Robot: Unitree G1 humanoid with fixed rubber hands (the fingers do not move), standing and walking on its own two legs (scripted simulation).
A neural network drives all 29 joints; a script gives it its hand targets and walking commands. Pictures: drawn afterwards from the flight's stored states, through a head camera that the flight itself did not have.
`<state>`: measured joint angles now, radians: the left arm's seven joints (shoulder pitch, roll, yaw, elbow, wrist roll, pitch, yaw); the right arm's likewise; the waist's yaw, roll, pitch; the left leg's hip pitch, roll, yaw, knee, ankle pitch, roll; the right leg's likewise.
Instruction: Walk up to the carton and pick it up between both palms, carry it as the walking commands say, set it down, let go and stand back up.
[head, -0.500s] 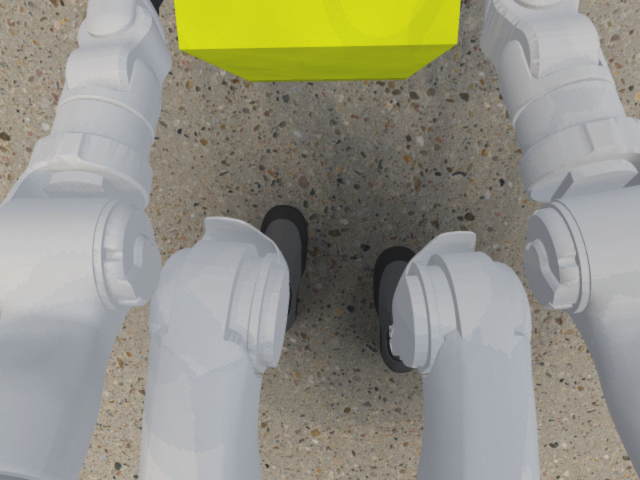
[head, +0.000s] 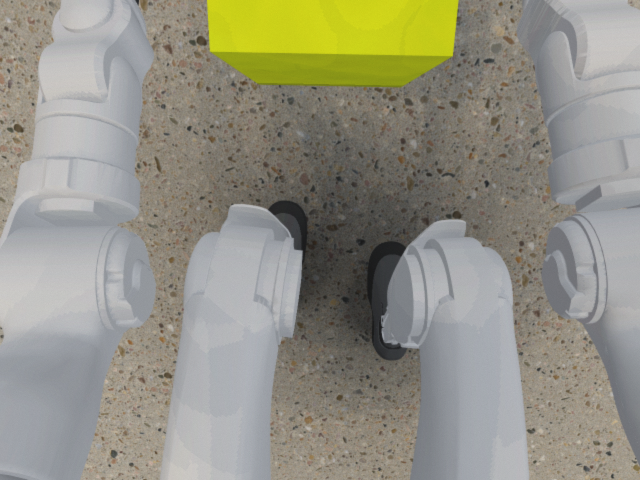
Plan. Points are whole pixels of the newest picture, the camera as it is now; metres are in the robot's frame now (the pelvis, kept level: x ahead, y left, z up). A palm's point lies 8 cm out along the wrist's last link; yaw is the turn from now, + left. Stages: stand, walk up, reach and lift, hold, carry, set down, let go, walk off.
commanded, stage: set down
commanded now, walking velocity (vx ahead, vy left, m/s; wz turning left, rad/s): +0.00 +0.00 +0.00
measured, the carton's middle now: out of the picture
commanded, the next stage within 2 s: let go in 1.08 s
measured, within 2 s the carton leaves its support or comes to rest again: neither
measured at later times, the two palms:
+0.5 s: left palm out of the picture +0.53 +0.24 -0.02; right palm out of the picture +0.57 -0.13 -0.02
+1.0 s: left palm out of the picture +0.52 +0.25 +0.12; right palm out of the picture +0.57 -0.14 +0.13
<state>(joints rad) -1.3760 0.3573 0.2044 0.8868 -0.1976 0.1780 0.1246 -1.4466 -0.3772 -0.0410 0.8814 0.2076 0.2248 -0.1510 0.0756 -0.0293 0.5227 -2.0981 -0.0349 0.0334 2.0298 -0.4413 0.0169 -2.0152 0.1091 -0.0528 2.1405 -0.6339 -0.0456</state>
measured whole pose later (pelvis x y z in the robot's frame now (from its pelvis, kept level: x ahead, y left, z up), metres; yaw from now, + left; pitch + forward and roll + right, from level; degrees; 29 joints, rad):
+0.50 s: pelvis +0.00 +0.00 +0.11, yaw +0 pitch +29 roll +0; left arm -1.31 0.38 0.24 0.67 -0.17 0.33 0.09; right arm -1.39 -0.36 -0.10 0.70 0.18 0.36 -0.15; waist 0.07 -0.02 0.52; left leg -1.77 -0.05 -0.01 1.66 -0.40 0.00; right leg -1.69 0.11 -0.03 1.75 -0.56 -0.05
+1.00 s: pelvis +0.02 +0.00 +0.25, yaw +0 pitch +24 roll +0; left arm -1.21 0.34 0.27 0.72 -0.10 0.27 0.05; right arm -1.29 -0.33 -0.15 0.76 0.11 0.30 -0.10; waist 0.07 -0.02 0.51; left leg -1.29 -0.05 -0.03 1.13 -0.26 0.00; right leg -1.23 0.11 0.01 1.21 -0.40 -0.04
